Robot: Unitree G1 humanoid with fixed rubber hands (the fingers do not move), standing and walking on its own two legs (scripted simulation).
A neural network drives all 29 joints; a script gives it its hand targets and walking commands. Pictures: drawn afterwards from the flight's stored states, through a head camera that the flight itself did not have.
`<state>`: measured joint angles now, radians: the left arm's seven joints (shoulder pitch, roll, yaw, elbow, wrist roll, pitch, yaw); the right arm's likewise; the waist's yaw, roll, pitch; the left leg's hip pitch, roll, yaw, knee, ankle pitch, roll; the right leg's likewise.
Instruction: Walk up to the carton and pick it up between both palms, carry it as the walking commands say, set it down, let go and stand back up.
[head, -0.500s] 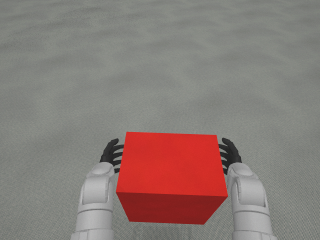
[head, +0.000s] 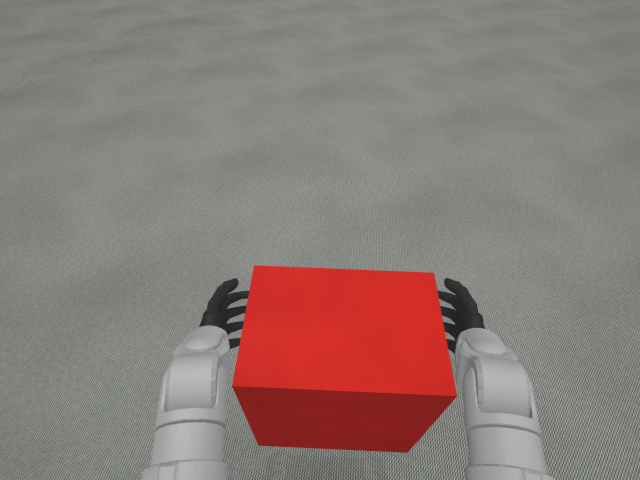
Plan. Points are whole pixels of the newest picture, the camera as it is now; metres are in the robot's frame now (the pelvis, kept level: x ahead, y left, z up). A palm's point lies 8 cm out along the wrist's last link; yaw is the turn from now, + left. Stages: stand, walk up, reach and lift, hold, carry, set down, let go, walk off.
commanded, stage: hold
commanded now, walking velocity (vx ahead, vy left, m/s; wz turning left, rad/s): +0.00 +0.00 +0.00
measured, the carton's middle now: (337, 367) +0.27 +0.00 -0.03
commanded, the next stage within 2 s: carry in 0.18 s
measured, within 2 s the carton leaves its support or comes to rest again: neither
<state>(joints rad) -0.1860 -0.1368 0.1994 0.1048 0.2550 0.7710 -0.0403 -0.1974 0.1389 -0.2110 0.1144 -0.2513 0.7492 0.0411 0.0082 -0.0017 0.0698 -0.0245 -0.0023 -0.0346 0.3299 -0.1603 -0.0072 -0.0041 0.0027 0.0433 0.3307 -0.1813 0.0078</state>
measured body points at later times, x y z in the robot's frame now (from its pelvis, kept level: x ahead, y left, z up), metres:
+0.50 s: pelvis +0.07 -0.02 +0.00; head +0.03 -0.03 +0.45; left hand +0.34 +0.13 +0.07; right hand +0.34 -0.19 +0.07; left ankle +0.04 +0.11 -0.70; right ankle +0.01 -0.13 -0.75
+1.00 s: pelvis +0.29 +0.04 -0.01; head +0.32 +0.04 +0.44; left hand +0.58 +0.17 +0.06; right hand +0.55 -0.14 +0.06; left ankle +0.31 +0.14 -0.75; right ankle +0.28 -0.05 -0.75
